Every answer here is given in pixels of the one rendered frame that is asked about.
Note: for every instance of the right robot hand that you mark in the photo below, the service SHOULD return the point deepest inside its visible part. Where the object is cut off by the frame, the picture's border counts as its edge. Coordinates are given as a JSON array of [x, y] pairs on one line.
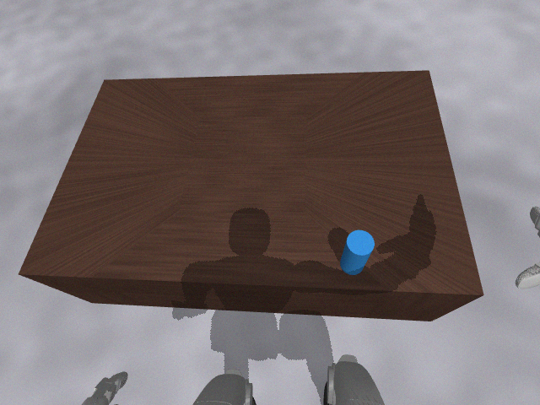
[[531, 276]]

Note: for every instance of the can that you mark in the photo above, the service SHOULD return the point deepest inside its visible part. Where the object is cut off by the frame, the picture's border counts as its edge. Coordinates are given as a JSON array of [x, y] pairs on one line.
[[356, 252]]

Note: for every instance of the left robot hand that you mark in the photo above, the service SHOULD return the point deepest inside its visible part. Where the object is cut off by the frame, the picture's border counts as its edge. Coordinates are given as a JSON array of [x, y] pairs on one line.
[[106, 390]]

